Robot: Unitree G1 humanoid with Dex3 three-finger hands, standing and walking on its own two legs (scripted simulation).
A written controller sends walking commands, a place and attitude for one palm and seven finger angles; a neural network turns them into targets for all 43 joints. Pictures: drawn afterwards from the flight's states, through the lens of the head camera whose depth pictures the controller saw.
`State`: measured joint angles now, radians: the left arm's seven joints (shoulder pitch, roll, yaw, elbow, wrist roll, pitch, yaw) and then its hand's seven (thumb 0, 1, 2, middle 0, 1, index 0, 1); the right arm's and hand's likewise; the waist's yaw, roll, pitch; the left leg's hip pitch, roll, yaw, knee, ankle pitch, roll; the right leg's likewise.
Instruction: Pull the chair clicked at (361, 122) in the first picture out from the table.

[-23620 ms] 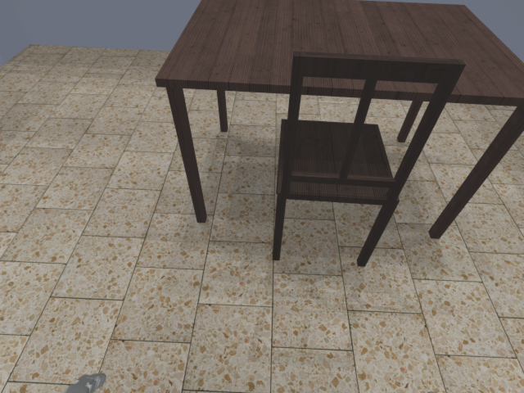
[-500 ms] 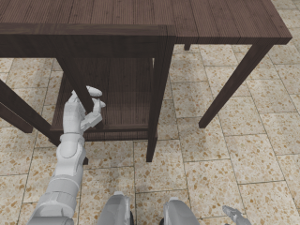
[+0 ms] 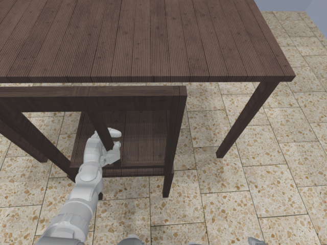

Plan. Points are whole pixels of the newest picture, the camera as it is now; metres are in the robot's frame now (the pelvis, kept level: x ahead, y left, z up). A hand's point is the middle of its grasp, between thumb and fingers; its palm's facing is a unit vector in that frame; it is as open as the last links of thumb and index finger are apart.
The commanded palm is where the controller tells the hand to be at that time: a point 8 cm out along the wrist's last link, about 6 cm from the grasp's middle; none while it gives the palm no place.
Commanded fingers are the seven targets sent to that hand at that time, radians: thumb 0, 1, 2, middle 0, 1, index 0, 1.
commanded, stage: step backward, pulling the chair out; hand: left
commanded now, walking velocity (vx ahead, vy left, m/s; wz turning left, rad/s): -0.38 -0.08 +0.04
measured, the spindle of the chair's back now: (108, 142) +0.38 +0.16 -0.04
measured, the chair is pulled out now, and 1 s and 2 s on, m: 0.06 0.19 0.38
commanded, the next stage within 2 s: none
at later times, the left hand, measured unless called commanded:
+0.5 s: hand (121, 179) +0.28 +0.11 -0.05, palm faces +0.03 -0.99 -0.14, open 5.3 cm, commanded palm +0.28 +0.16 -0.05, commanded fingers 0.00 0.90 0.90 -0.50 -1.45 -0.50 -1.45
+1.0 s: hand (113, 201) +0.23 +0.12 -0.05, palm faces -0.05 -0.99 -0.15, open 5.4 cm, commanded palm +0.22 +0.17 -0.05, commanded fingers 0.00 0.90 0.90 -0.50 -1.45 -0.50 -1.45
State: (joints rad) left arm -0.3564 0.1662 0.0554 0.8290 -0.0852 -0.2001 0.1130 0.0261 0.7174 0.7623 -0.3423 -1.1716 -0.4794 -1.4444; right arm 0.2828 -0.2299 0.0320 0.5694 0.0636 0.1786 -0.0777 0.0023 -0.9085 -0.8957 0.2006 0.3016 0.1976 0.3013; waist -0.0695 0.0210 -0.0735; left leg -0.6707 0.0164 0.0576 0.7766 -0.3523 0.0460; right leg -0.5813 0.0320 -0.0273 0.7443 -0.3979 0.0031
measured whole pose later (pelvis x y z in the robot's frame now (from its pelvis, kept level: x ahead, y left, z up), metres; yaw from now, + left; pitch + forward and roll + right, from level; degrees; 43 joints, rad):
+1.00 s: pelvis -0.11 +0.01 +0.02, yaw -3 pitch +2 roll -4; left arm -0.45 0.17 -0.04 1.03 -0.06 -0.22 0.10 0.04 0.67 0.78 -0.32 -1.20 -0.49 -1.44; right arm 0.20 -0.19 0.04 0.73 0.01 -0.04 -0.10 0.00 -0.91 -0.90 0.20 0.30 0.20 0.30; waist -0.03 0.03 0.13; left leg -0.47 0.05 0.06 0.51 -0.07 0.07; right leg -0.42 0.01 0.02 0.83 -0.50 -0.01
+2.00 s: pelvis -0.29 -0.04 +0.03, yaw +2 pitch +3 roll +3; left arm -0.48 0.11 0.05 1.03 -0.04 -0.17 0.10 0.06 0.63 0.75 -0.32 -1.25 -0.49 -1.44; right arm 0.18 -0.28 0.00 0.77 0.04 0.01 -0.10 0.00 -0.91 -0.90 0.20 0.30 0.20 0.30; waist -0.06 0.02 0.15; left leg -0.42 -0.01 -0.06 0.93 -0.50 -0.06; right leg -0.42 -0.11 -0.04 0.51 -0.15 0.02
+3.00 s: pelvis -0.49 +0.02 +0.02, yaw +0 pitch -2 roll -1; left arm -0.28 0.13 -0.02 0.84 -0.06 -0.15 0.06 0.07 0.65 0.81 -0.35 -1.25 -0.49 -1.44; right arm 0.23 -0.21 0.02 0.72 0.04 0.02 -0.08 0.01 -0.91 -0.90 0.20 0.30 0.20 0.30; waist -0.03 0.06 0.16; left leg -0.33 0.09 -0.02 0.60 -0.29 -0.01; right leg -0.24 0.00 -0.05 0.55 -0.28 0.00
